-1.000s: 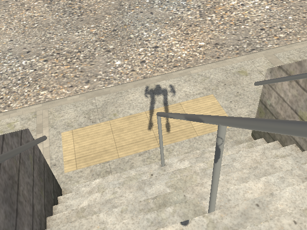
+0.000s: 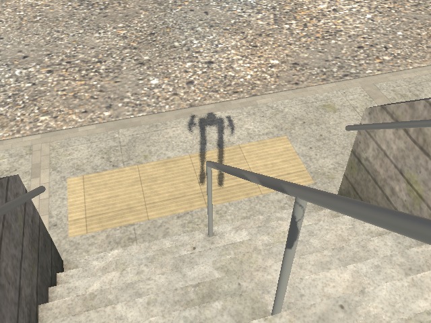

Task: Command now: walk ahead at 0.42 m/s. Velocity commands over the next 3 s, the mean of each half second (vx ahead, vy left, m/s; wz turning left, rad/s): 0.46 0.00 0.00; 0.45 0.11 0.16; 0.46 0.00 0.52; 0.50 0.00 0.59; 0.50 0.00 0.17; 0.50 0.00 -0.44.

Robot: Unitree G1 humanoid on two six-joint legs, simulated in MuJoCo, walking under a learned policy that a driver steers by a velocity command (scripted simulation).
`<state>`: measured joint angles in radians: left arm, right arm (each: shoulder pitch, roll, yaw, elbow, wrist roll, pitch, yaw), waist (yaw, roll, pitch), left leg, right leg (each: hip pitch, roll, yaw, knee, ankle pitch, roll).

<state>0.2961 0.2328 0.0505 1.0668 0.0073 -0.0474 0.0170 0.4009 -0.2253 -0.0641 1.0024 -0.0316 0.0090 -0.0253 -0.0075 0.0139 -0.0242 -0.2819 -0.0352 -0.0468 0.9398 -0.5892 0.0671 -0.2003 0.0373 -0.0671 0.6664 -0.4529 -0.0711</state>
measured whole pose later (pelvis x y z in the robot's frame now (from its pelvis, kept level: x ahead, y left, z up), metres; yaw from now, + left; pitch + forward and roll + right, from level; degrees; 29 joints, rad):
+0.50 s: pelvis +0.19 +0.02 -0.23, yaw -1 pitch -2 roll +0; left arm 0.28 0.16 0.04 1.04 0.04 -0.01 0.04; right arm 0.51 -0.18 0.00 1.13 -0.03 -0.05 0.00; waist 0.03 0.00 0.00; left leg -0.27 -0.06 0.10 0.83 -0.54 0.10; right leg -0.90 0.02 0.06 1.58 -0.23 -0.07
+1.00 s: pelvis +0.43 -0.04 -0.43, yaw +3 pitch -3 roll +2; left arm 0.40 0.18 0.02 0.99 0.02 -0.04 0.04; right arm 0.30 -0.22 -0.05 0.93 -0.07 0.06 -0.03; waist -0.05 0.05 0.03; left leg -0.80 -0.05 -0.07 1.50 -0.16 0.05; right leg -0.33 -0.09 -0.14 0.87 -0.49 -0.03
